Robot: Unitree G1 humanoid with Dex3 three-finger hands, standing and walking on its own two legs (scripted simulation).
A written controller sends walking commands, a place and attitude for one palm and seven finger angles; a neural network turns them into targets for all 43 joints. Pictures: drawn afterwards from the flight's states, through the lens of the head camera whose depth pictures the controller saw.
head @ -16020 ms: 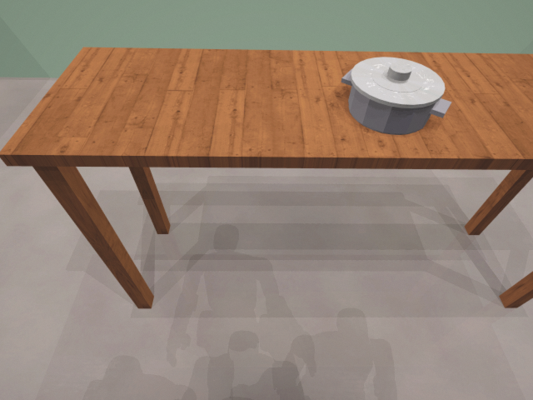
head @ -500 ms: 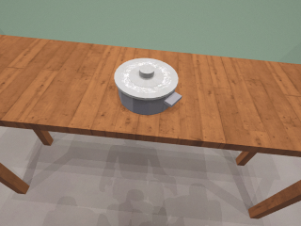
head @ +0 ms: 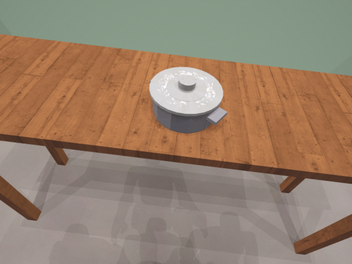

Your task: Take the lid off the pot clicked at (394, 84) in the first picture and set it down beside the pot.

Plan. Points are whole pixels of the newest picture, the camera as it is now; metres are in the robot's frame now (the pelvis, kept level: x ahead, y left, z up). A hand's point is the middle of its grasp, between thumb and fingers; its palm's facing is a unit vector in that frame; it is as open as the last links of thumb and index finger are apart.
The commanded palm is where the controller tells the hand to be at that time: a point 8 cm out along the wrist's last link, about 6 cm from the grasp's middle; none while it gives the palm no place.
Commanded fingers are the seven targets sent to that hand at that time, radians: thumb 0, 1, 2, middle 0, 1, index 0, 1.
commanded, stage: look again from close up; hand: left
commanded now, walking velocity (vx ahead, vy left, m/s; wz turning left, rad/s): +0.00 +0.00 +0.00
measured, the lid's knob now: (187, 82) +0.51 +0.03 +0.15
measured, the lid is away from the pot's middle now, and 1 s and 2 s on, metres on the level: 0.00 0.00 0.00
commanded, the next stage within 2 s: shuffle to correct the standing spot in 0.82 s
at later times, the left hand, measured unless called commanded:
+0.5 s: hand out of the picture +0.00 +0.17 -0.18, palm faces +0.02 -0.99 -0.15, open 7.4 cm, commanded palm none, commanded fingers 0.00 0.90 0.90 -0.20 -0.30 -0.20 -0.30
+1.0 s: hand out of the picture -0.02 +0.17 -0.19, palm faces +0.03 -0.99 -0.13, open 7.4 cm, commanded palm none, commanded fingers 0.00 0.90 0.90 -0.20 -0.30 -0.20 -0.30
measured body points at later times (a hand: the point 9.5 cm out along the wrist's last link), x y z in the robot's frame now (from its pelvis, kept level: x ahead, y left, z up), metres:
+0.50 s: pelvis +0.00 +0.01 +0.00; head +0.01 +0.04 +0.45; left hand +0.00 +0.22 -0.17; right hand +0.02 -0.23 -0.14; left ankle +0.00 +0.05 -0.74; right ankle -0.02 -0.15 -0.74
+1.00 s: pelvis +0.00 +0.01 +0.00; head +0.01 +0.04 +0.45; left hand -0.02 +0.22 -0.17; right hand +0.00 -0.22 -0.14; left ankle +0.00 +0.05 -0.74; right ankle -0.02 -0.15 -0.74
